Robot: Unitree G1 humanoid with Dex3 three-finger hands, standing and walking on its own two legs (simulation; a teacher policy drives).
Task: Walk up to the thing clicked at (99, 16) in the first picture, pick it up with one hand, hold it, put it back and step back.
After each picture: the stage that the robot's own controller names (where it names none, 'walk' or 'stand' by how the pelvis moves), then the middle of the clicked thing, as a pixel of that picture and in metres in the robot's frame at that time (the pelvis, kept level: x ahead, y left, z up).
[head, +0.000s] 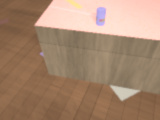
stand; (100, 16) +1.03 -0.15 -0.12
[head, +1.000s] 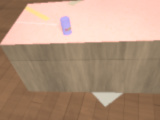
walk; (66, 26) +0.97 +0.15 -0.10
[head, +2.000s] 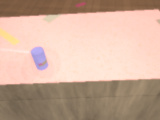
walk; (39, 58) +0.61 +0.26 -0.10
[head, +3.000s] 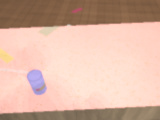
stand; (37, 82) +0.47 +0.22 -0.11
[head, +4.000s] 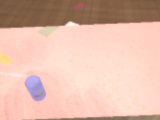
stand; (36, 88) +0.43 +0.22 -0.12
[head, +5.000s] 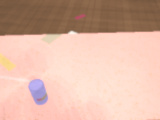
stand; (38, 92) +0.44 +0.22 -0.12
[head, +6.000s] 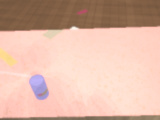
stand; (39, 87) +0.45 +0.22 -0.12
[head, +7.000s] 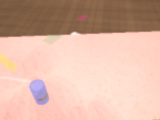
stand; (39, 92) +0.45 +0.21 -0.12
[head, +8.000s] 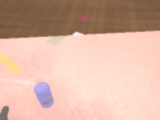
rise first; (44, 95) +0.42 +0.21 -0.12
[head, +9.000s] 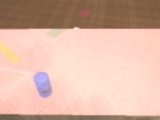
go down; (43, 85) +0.46 +0.20 -0.11
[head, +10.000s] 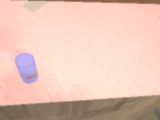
go down; (27, 69) +0.46 +0.18 -0.05
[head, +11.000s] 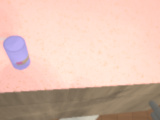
close in; (18, 53) +0.48 +0.19 -0.02
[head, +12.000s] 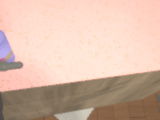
close; out of the picture +0.49 +0.20 +0.01
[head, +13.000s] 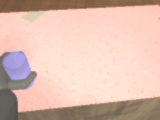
lift; (20, 71) +0.40 +0.18 +0.07
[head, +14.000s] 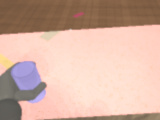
hold; (30, 82) +0.33 +0.16 +0.12
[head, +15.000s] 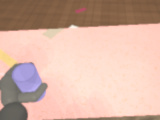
hold; (30, 83) +0.33 +0.17 +0.09
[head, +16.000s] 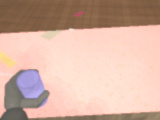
hold; (33, 89) +0.33 +0.17 +0.08
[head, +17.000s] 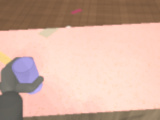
crouch; (28, 76) +0.38 +0.18 +0.08
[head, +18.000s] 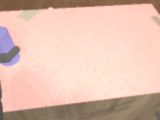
lower; (3, 47) +0.47 +0.21 +0.09
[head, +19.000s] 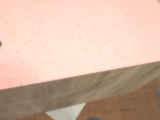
lower; out of the picture +0.52 +0.21 +0.01
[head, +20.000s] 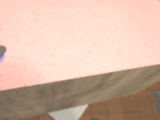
lower; out of the picture +0.50 +0.20 +0.00
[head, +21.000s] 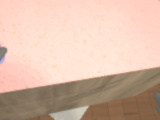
lower; out of the picture +0.50 +0.21 +0.00
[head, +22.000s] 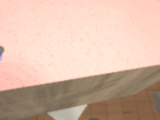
lower; out of the picture +0.50 +0.21 +0.01
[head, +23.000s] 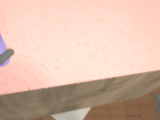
open; out of the picture +0.49 +0.20 +0.00
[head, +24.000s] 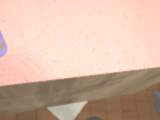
sink last; out of the picture +0.50 +0.20 +0.00
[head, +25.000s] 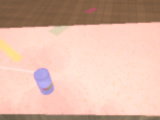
sink last; (44, 81) +0.46 +0.21 -0.07
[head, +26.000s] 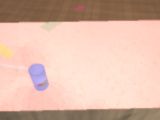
stand; (39, 77) +0.47 +0.20 -0.07
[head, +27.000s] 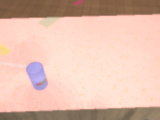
stand; (37, 76) +0.46 +0.19 -0.05
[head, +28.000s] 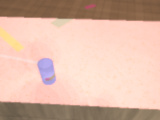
stand; (47, 71) +0.49 +0.19 -0.07
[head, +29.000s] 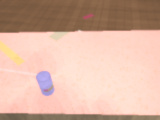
stand; (45, 83) +0.49 +0.20 -0.12
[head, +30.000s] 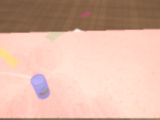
stand; (40, 87) +0.46 +0.22 -0.12
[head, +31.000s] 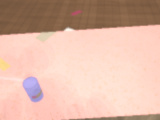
stand; (33, 89) +0.45 +0.24 -0.12
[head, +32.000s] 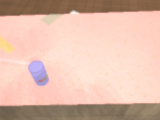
walk; (39, 73) +0.48 +0.22 -0.11
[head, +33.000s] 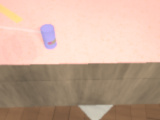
walk; (49, 37) +0.66 +0.17 -0.09
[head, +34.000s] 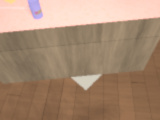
walk; (35, 8) +0.94 +0.30 -0.09
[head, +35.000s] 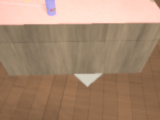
stand; (50, 6) +1.08 +0.20 -0.11
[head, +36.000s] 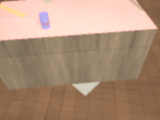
stand; (44, 20) +1.07 +0.25 -0.12
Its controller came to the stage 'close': yes
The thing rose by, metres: 0.22
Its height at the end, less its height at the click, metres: +0.00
